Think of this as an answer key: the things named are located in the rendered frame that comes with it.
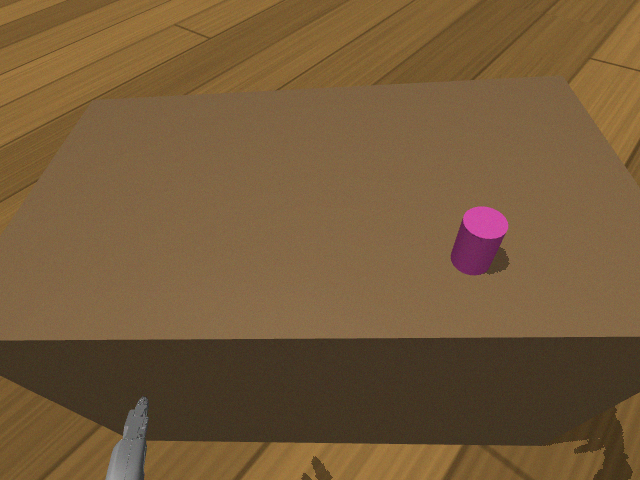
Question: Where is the left robot hand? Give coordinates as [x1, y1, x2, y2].
[105, 396, 149, 480]

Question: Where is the can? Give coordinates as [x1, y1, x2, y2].
[451, 206, 508, 275]

